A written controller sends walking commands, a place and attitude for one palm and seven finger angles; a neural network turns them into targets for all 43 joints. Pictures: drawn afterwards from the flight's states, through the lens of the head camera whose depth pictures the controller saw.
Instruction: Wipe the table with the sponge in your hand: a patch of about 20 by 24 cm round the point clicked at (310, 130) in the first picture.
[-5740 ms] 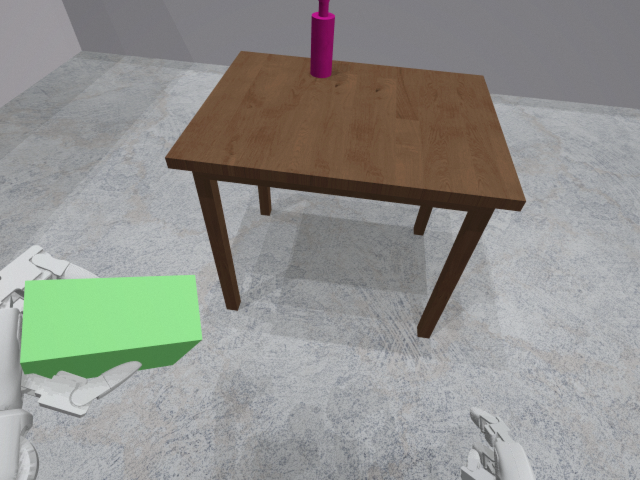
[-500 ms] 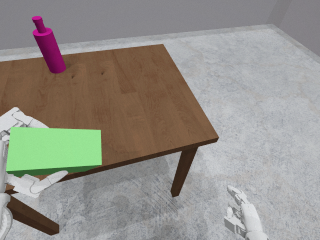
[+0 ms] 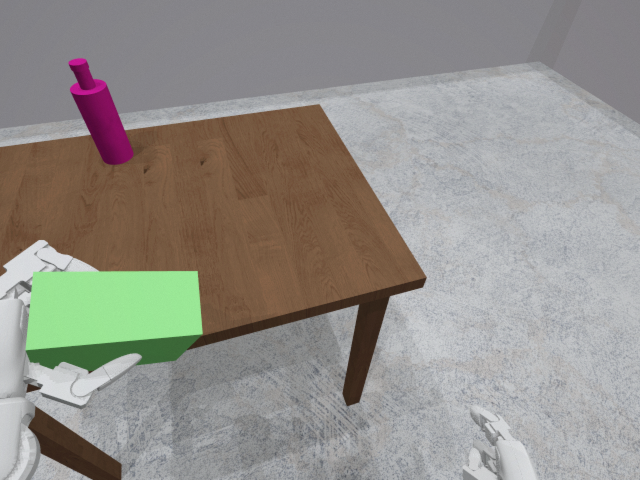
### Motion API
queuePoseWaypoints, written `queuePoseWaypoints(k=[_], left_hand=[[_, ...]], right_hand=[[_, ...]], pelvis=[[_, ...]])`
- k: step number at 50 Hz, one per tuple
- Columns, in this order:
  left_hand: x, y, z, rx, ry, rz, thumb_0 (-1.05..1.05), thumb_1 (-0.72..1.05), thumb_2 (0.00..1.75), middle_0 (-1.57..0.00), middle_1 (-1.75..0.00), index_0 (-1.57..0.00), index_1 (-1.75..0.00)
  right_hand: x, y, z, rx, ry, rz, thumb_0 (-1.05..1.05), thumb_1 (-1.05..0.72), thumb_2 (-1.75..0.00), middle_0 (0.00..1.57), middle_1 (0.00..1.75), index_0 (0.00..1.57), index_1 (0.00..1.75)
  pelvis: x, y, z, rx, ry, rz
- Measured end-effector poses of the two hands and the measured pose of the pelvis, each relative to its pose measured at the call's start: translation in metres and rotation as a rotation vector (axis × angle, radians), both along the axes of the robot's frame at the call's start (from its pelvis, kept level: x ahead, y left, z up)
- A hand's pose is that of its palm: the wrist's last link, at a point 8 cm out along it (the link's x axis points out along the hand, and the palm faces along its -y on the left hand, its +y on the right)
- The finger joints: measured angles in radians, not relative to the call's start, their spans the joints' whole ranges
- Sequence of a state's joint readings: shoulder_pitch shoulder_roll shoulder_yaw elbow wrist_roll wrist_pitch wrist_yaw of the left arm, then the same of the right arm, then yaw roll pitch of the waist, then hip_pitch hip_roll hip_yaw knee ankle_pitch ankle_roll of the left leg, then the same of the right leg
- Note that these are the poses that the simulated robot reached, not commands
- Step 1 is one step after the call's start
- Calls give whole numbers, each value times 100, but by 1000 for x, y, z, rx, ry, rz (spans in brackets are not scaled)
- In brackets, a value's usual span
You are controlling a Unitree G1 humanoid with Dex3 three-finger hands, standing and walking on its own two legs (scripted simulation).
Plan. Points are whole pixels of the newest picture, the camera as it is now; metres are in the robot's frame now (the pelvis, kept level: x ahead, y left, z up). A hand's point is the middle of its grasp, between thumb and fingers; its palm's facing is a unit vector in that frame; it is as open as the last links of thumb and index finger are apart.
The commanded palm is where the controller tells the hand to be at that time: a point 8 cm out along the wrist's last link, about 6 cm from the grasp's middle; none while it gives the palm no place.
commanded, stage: shuffle to correct the standing spot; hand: left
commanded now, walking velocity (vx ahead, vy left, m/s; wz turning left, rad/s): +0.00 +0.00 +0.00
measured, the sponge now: (142, 322) +0.24 +0.20 +0.13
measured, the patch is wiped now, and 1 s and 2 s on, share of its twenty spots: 0.00 0.00 0.00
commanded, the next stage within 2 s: come to a stop and stand still in 0.96 s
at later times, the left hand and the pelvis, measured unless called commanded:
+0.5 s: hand (84, 283) +0.26 +0.27 +0.15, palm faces +0.32 -0.85 -0.42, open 10.2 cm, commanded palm +0.21 +0.30 +0.17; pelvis +0.03 +0.03 -0.01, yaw -3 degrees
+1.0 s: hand (43, 242) +0.30 +0.32 +0.17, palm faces +0.29 -0.84 -0.47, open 10.2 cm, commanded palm +0.24 +0.38 +0.17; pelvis +0.07 +0.10 -0.02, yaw -1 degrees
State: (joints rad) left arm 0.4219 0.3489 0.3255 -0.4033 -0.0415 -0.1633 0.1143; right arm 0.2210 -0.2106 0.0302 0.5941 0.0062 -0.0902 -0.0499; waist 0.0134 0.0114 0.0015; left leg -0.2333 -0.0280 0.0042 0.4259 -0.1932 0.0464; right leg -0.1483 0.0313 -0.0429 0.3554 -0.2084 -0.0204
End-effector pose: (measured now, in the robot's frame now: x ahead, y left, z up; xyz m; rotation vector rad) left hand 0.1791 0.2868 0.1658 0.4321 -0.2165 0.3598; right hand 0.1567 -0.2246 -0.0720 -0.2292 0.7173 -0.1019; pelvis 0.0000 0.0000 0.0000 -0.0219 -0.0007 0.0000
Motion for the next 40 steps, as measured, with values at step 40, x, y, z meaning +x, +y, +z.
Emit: queuePoseWaypoints(k=[40], left_hand=[[74,66,-7,118,-56,-81,-2,-51,100,-71,-133,-74,-133]], right_hand=[[39,54,-33,3,44,-108,1,-91,-90,20,30,21,30]], pelvis=[[57,79,-31,58,-24,-75]])
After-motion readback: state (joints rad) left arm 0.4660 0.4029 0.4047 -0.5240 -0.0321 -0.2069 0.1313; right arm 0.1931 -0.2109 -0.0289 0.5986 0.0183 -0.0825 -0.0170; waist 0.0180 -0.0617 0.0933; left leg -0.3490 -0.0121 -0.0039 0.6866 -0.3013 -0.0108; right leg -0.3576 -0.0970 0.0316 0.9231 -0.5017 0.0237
